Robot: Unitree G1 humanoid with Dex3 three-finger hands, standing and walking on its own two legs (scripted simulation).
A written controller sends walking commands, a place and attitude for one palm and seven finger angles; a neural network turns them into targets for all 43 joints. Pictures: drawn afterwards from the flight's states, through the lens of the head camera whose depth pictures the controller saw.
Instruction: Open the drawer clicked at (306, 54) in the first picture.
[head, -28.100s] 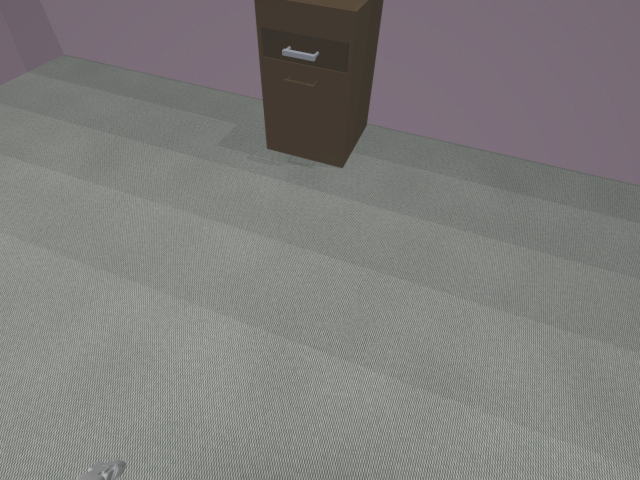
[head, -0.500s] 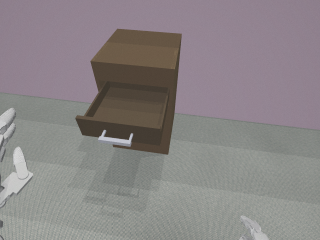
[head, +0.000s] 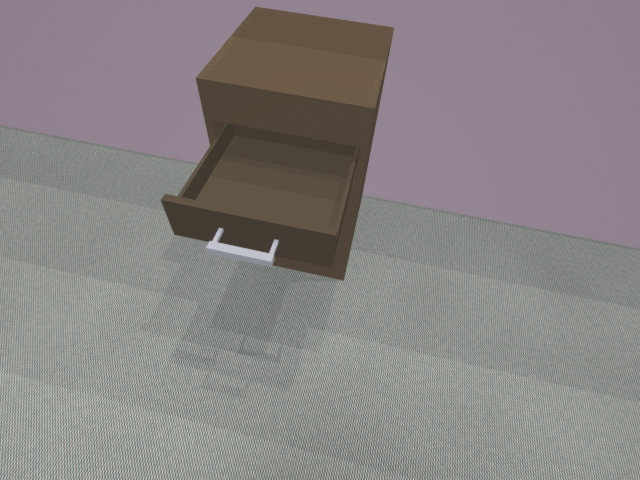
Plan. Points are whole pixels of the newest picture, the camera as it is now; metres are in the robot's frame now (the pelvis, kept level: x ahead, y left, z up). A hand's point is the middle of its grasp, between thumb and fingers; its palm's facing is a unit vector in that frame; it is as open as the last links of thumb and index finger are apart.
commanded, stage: let the arm hang, fingers relaxed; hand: left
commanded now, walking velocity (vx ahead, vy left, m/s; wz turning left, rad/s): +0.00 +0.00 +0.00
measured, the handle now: (243, 246) +0.58 +0.20 -0.21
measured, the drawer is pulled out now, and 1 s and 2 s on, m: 0.30 0.30 0.30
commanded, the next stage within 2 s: look to check the result in 0.70 s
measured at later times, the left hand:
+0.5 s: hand out of the picture +0.00 +0.17 -0.17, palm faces +0.02 -0.98 -0.19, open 7.3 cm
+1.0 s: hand out of the picture +0.00 +0.16 -0.17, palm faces +0.04 -0.99 -0.16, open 7.3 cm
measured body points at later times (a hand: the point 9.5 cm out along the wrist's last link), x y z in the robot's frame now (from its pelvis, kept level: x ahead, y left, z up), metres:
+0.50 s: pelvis +0.00 +0.00 +0.00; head +0.02 -0.01 +0.45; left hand +0.00 +0.22 -0.16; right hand -0.04 -0.18 -0.17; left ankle +0.00 +0.11 -0.74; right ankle +0.04 -0.10 -0.74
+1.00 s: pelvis +0.01 +0.00 +0.00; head +0.03 +0.00 +0.45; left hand +0.00 +0.21 -0.16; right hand -0.02 -0.20 -0.16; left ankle +0.00 +0.11 -0.74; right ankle +0.04 -0.10 -0.74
